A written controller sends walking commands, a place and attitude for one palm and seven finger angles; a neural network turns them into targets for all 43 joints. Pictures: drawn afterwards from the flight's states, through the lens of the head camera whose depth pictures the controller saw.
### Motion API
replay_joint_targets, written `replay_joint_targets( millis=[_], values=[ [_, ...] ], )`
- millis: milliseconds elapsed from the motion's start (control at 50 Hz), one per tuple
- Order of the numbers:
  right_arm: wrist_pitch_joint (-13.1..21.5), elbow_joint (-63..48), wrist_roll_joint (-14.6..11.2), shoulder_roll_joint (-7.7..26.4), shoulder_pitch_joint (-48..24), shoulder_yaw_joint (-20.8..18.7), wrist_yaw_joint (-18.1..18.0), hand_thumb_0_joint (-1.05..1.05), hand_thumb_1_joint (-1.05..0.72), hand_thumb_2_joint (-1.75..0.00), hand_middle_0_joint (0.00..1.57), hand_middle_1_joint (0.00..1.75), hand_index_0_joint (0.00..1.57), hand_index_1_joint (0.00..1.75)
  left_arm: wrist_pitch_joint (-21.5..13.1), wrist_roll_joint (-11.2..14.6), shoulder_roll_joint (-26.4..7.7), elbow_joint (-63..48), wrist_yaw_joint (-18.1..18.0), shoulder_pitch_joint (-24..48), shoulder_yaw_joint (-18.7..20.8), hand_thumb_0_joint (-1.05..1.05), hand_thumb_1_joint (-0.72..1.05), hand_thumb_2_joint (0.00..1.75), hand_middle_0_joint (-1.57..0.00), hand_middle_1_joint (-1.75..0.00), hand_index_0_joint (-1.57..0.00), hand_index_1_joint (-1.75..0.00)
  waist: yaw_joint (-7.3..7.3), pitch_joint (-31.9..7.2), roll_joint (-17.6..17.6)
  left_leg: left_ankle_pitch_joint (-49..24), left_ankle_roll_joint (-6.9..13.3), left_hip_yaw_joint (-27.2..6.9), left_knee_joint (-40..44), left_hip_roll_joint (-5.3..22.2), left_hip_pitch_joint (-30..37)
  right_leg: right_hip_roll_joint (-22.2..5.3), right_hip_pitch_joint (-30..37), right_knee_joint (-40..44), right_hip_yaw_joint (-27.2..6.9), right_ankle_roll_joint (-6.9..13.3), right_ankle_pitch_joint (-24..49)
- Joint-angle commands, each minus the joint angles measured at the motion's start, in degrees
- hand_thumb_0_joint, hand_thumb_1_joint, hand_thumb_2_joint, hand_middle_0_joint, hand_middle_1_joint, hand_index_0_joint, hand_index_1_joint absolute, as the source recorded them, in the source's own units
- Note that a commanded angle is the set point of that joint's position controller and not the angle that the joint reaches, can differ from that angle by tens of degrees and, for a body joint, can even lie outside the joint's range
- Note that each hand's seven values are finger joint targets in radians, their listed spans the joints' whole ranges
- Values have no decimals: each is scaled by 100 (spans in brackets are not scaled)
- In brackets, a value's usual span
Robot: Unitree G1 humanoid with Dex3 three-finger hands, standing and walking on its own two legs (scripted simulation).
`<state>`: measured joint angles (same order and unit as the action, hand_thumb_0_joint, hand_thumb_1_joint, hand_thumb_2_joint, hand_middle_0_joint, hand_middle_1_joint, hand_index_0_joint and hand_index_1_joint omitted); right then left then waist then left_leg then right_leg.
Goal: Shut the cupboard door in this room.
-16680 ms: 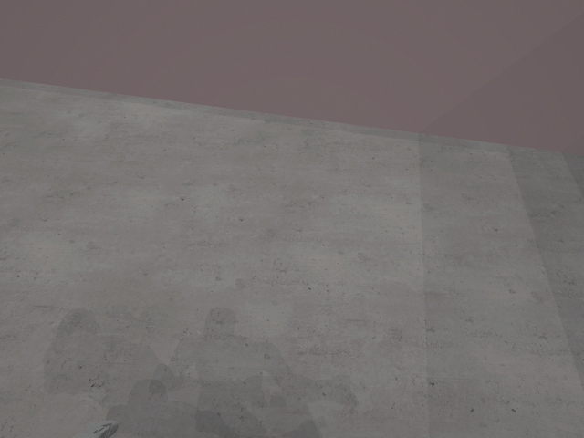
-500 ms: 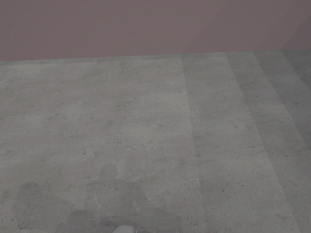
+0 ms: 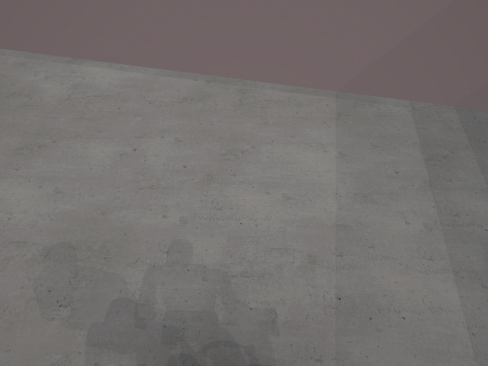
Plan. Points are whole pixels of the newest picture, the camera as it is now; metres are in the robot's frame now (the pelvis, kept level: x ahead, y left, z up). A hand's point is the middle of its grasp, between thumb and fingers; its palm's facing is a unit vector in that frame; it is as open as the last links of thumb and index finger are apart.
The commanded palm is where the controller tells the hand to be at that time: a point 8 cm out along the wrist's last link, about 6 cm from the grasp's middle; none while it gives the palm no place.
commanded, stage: turn or walk to find it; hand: left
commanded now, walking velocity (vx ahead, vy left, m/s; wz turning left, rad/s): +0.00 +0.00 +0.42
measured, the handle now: out of the picture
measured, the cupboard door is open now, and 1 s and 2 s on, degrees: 83 83 83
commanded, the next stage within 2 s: stand and wait in 0.34 s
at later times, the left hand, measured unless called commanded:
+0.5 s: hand out of the picture -0.03 +0.17 -0.16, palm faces +0.23 -0.94 -0.26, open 7.4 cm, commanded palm none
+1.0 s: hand out of the picture -0.02 +0.16 -0.17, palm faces +0.05 -0.96 -0.27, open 7.4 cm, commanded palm none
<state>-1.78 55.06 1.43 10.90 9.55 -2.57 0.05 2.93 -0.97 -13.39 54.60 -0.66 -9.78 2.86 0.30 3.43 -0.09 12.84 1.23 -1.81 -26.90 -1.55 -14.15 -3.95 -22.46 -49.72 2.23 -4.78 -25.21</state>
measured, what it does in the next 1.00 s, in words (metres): steps on the spot: right foot, then left foot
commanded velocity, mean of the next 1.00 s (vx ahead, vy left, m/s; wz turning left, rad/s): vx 0.00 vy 0.00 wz -0.20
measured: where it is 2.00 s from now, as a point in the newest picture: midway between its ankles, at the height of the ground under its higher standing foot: outside the picture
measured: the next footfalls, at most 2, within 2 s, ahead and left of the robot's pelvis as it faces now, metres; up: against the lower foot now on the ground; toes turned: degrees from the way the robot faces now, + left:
right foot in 0.10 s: +0.04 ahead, -0.13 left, +0.00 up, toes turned -2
left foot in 0.54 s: -0.03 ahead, +0.12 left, +0.00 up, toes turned +14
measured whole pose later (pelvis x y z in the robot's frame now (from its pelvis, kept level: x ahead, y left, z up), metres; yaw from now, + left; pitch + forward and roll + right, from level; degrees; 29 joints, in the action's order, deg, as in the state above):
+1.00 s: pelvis -0.06 -0.04 -0.01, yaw -2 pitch -1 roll +1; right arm -4.1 57.2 1.1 14.0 6.9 -4.5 -1.2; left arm 1.5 -1.6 -9.5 55.8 -0.2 -13.5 3.4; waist -2.3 5.8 3.3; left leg 26.1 -2.1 1.9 -61.3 4.0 -25.1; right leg 0.0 -16.8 -34.6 4.4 3.0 -17.4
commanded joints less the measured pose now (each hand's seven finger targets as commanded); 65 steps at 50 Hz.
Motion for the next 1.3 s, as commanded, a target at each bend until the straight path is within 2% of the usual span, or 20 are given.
replay_joint_targets(
  millis=[0,60,80,100,160,200,380,460,500,560,660,760,820,860,880,920,1000,1180,1260,1280],
  values=[
    [72,-321,0,1208,187,-349,-68,0,-90,-90,20,30,20,30,-192,62,-395,-421,-39,-144,86,0,90,90,-20,-30,-20,-30,57,-610,909,-2572,793,-1538,379,1350,562,210,290,1151,87,83,188],
    [74,-392,-82,938,106,-327,-31,0,-90,-90,20,30,20,30,-309,29,-669,-295,-88,-724,150,0,90,90,-20,-30,-20,-30,-235,-811,214,-1197,245,-1216,-399,783,-570,-268,1947,2972,-259,225,1527],
    [89,-520,-117,558,198,-262,6,0,-90,-90,20,30,20,30,-359,-55,-1131,-302,-134,-767,254,0,90,90,-20,-30,-20,-30,-231,-790,-1253,538,-173,-326,-1432,-9,-1681,-1625,2534,3214,-1620,741,1985],
    [1,-586,-51,715,40,-311,-20,0,-90,-90,20,30,20,30,-357,-21,-1251,-390,-141,-734,306,0,90,90,-20,-30,-20,-30,-342,-561,-1670,2029,-280,-214,-2629,-109,-1720,-2412,1732,3448,-2092,1318,2251],
    [-126,-293,-12,716,167,-356,57,0,-90,-90,20,30,20,30,-337,-4,-779,-581,-129,43,196,0,90,90,-20,-30,-20,-30,46,90,-662,1205,-290,-337,-4201,197,-1723,-1634,841,3379,-1007,1254,1728],
    [-134,-171,-15,643,427,-331,91,0,-90,-90,20,30,20,30,-373,-10,-615,-608,-133,111,161,0,90,90,-20,-30,-20,-30,108,-101,-823,852,-391,-177,-4269,253,-1691,-1373,1068,3243,-446,1088,2202],
    [-35,-177,-84,412,-204,-113,21,0,-90,-90,20,30,20,30,-376,-82,-856,-104,-113,-886,197,0,90,90,-20,-30,-20,-30,-393,-482,-1116,1380,-468,368,-2098,252,-1056,-1459,1987,2765,-225,1313,4204],
    [112,195,-87,336,386,-13,-67,0,-90,-90,20,30,20,30,-359,-30,-720,189,-123,-601,88,0,90,90,-20,-30,-20,-30,-70,-607,-1084,155,-364,618,38,261,392,-1026,1452,2538,-163,1055,3529],
    [246,362,-73,738,612,-69,-99,0,-90,-90,20,30,20,30,-307,37,-416,227,-97,-590,14,0,90,90,-20,-30,-20,-30,4,-652,58,-1178,-173,39,732,983,1502,-447,531,2020,-31,606,2089],
    [235,373,-16,1036,392,-121,-246,0,-90,-90,20,30,20,30,-132,51,-172,243,-45,-317,-5,0,90,90,-20,-30,-20,-30,126,-62,1596,-2190,623,-731,1109,2103,826,6,30,790,194,261,-255],
    [161,119,-10,1002,-186,-193,-260,0,-90,-90,20,30,20,30,-3,3,-183,319,64,-540,145,0,90,90,-20,-30,-20,-30,-101,35,931,-1919,793,-6,824,2071,609,10,-376,-694,-60,259,-385],
    [120,20,4,1072,-140,-342,-200,0,-90,-90,20,30,20,30,-48,-22,-75,104,116,-574,159,0,90,90,-20,-30,-20,-30,-40,-188,973,-1720,698,266,466,2096,636,87,92,383,344,227,-155],
    [86,-88,-42,1046,-311,-378,-177,0,-90,-90,20,30,20,30,-129,-51,-258,180,120,-1140,221,0,90,90,-20,-30,-20,-30,-349,-334,503,-904,219,712,-666,1767,69,112,1148,2080,362,300,1372],
    [39,-482,-91,405,-538,-235,-129,0,-90,-90,20,30,20,30,-212,-72,-1147,130,33,-1308,367,0,90,90,-20,-30,-20,-30,-517,-92,-1850,2293,-373,936,-2985,515,-1764,-1759,1607,3225,-2348,1269,3327],
    [-53,-539,-83,549,-697,-220,-170,0,-90,-90,20,30,20,30,-223,-23,-1091,54,-23,-1337,382,0,90,90,-20,-30,-20,-30,-612,-266,-1650,2218,-307,156,-3565,568,-1637,-1807,1141,3561,-2685,1554,2542],
    [-26,-474,-57,706,-672,-251,-143,0,-90,-90,20,30,20,30,-191,-44,-884,-127,-61,-644,376,0,90,90,-20,-30,-20,-30,-340,-10,-1086,1431,-281,-54,-4032,693,-1910,-1458,995,3461,-2362,1579,1717],
    [-7,-312,-38,676,-291,-223,-102,0,-90,-90,20,30,20,30,-228,-38,-853,-292,-24,-290,339,0,90,90,-20,-30,-20,-30,-177,-485,-660,931,-436,163,-3487,611,-1460,-987,1247,3176,-1625,1362,2105],
    [87,-501,-97,704,-237,-122,-169,0,-90,-90,20,30,20,30,-165,-57,-1151,-320,23,-292,394,0,90,90,-20,-30,-20,-30,-264,-661,-828,1228,-429,241,-1807,397,-1006,-898,1513,2951,-2156,1567,2744],
    [194,-295,-123,762,595,-112,-224,0,-90,-90,20,30,20,30,-87,17,-1070,-466,31,203,364,0,90,90,-20,-30,-20,-30,147,-804,-700,119,-353,371,241,347,611,-440,627,2338,-1976,1065,2601],
    [261,-303,-92,1088,734,-159,-240,0,-90,-90,20,30,20,30,-64,57,-825,-574,50,195,307,0,90,90,-20,-30,-20,-30,206,-830,211,214,-91,-473,967,1111,1244,79,-185,1625,-1575,764,1803]
  ],
)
